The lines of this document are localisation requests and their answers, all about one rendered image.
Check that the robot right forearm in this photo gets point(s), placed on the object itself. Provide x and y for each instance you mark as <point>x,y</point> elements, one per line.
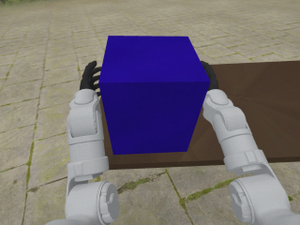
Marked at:
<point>242,155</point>

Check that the robot left hand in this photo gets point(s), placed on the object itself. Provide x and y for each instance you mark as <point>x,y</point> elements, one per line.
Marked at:
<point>88,80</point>

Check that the carton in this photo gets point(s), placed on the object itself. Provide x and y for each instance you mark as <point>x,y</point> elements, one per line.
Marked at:
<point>152,90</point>

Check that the right robot upper arm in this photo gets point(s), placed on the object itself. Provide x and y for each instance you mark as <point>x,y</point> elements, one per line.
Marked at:
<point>260,200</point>

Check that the table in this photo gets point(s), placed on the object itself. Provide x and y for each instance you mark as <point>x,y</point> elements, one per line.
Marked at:
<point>268,93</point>

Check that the left robot upper arm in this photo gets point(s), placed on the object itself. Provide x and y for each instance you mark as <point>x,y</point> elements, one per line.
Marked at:
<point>94,203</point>

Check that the robot left forearm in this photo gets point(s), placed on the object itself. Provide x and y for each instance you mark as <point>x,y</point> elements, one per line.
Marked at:
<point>85,138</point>

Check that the robot right hand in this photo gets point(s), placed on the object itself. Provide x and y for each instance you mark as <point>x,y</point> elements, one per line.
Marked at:
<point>211,75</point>

